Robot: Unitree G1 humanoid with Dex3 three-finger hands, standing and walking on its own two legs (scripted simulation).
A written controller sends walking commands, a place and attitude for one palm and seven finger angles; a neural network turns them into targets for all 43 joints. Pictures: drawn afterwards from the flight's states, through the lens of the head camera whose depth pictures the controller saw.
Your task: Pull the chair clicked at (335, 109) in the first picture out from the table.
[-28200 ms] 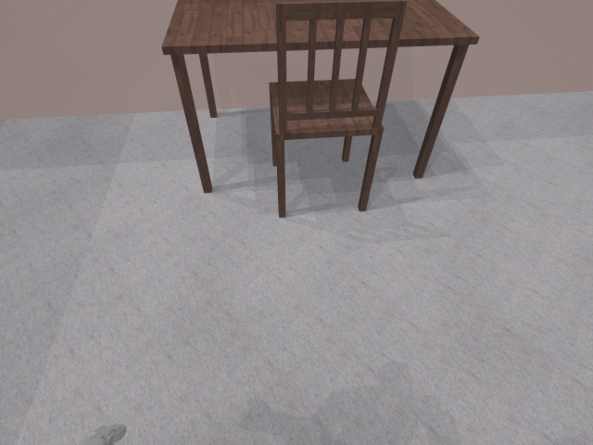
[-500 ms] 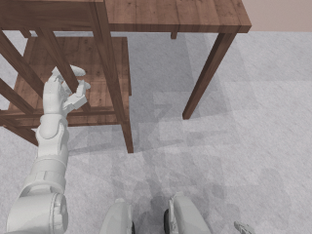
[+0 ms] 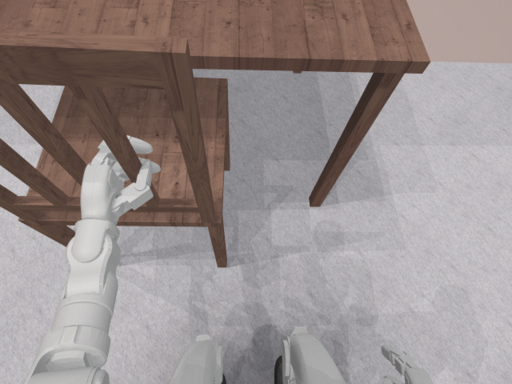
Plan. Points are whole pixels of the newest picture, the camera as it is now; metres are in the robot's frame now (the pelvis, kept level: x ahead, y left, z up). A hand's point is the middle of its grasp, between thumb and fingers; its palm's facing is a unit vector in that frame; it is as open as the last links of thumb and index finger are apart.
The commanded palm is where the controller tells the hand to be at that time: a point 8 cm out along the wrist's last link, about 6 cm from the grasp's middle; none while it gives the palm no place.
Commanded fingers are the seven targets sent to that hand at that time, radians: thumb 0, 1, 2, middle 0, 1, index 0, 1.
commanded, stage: step backward, pulling the chair out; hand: left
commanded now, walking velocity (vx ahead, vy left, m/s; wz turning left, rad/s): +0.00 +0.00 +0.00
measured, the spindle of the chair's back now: (68, 158) +0.44 +0.28 +0.04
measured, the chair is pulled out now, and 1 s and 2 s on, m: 0.01 0.13 0.21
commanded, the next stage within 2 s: none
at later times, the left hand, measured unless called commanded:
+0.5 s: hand (151, 189) +0.39 +0.15 +0.03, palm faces +0.05 -0.99 -0.11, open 5.1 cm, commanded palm +0.36 +0.20 +0.03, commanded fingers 0.00 0.90 0.90 -0.50 -1.45 -0.50 -1.45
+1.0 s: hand (169, 248) +0.30 +0.12 +0.03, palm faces +0.04 -0.99 -0.15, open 5.2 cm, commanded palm +0.29 +0.17 +0.04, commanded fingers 0.00 0.90 0.90 -0.50 -1.45 -0.50 -1.45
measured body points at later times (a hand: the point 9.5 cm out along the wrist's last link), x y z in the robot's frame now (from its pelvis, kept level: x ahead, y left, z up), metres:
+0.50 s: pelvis +0.00 +0.01 +0.09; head +0.11 +0.03 +0.52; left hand +0.38 +0.21 +0.04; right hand +0.07 -0.26 -0.03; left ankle -0.03 +0.09 -0.64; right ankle +0.01 -0.13 -0.63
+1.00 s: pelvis -0.06 -0.01 +0.09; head +0.02 -0.02 +0.53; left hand +0.30 +0.17 +0.05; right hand +0.02 -0.28 -0.04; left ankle -0.03 +0.09 -0.64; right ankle +0.01 -0.13 -0.64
